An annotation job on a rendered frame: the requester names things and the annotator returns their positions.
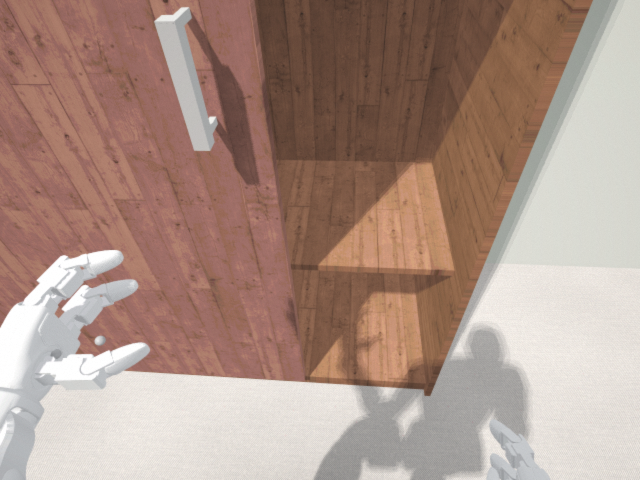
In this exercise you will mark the robot right hand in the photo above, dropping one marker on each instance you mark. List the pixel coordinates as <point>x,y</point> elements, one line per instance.
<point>519,454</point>

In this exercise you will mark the robot left hand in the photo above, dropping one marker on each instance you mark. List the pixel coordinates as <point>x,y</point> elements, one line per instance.
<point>31,330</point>

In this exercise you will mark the left robot forearm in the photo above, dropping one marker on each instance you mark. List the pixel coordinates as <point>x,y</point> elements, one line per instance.
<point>19,415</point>

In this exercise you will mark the handle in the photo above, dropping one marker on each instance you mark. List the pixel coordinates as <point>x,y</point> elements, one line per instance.
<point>175,45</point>

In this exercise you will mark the wardrobe door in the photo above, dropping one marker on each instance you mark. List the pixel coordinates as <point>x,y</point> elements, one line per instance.
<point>95,155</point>

